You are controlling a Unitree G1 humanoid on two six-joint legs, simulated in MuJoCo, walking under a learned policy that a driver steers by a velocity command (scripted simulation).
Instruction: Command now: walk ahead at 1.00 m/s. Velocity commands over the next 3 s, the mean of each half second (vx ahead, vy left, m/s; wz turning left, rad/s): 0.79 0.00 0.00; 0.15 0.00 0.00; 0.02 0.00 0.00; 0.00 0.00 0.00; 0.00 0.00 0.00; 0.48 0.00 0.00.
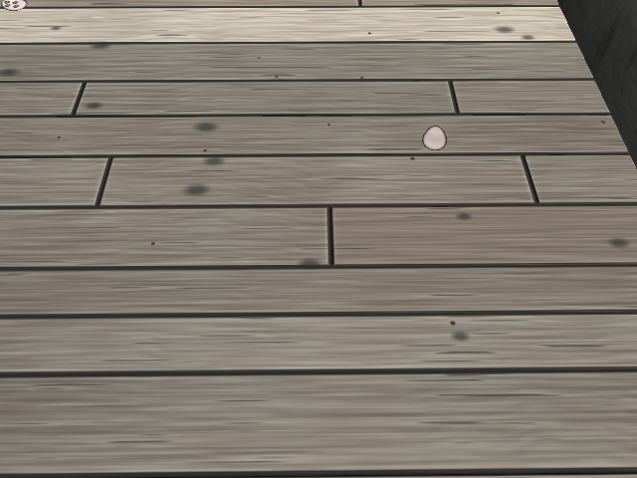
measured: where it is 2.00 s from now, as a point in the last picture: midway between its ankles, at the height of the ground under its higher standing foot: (332, 389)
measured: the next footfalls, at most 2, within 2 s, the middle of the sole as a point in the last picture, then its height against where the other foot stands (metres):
left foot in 0.40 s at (279, 396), level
right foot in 0.82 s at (379, 349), level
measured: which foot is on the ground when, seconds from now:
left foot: up 0.00-0.38, down 0.40-1.00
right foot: down 0.00-0.40, up 0.42-0.80, down 0.82-1.00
